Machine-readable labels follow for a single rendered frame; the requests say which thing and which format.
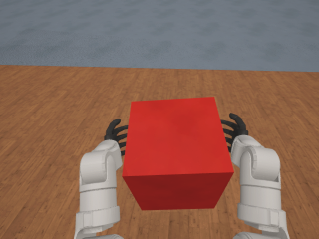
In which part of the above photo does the robot right forearm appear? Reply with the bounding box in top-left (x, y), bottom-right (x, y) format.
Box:
top-left (230, 135), bottom-right (290, 239)

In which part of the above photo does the robot left forearm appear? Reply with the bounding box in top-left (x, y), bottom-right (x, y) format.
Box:
top-left (74, 139), bottom-right (123, 239)

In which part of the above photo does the robot right hand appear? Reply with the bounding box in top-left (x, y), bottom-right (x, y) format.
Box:
top-left (221, 113), bottom-right (248, 152)

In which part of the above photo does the robot left hand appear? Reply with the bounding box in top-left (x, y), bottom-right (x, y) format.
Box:
top-left (104, 119), bottom-right (129, 156)

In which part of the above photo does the carton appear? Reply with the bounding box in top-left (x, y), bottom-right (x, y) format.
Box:
top-left (122, 97), bottom-right (234, 211)

